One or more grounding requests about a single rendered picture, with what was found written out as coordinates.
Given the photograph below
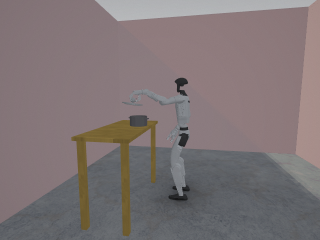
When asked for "lid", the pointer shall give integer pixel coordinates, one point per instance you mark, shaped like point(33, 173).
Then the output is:
point(135, 104)

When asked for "robot left upper arm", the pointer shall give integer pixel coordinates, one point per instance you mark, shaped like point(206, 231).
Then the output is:
point(172, 100)

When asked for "table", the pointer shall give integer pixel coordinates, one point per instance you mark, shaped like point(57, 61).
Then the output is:
point(118, 132)

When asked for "robot left hand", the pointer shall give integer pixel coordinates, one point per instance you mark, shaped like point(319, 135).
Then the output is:
point(136, 92)

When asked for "robot right forearm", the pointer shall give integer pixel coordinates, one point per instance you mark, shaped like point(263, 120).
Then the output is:
point(177, 128)

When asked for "robot left forearm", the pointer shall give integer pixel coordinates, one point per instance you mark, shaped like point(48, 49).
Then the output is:
point(153, 96)

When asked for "right robot shin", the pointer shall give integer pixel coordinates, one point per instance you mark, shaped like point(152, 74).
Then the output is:
point(183, 175)

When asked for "robot right hand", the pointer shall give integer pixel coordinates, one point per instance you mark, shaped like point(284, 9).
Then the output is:
point(173, 134)

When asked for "robot torso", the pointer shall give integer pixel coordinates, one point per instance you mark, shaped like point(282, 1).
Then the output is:
point(183, 116)

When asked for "pot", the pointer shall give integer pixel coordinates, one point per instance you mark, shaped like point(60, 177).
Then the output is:
point(138, 120)

